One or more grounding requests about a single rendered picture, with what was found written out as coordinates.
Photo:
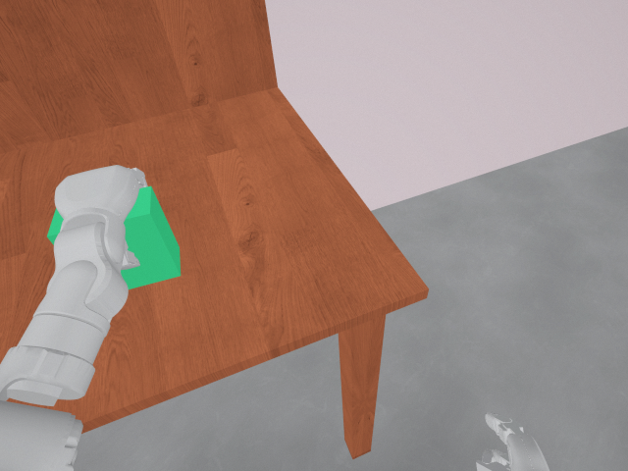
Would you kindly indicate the robot left forearm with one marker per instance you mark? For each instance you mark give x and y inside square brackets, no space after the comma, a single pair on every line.
[54,358]

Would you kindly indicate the left robot upper arm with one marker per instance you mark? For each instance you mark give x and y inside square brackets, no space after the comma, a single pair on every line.
[37,439]

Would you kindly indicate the left robot hand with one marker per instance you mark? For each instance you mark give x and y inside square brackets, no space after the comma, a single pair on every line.
[114,188]

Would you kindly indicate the sponge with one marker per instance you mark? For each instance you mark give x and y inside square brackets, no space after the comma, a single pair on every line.
[148,236]

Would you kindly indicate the table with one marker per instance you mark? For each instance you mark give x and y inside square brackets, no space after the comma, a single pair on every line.
[277,248]

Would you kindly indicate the right robot hand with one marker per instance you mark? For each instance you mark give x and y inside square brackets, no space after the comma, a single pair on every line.
[524,453]

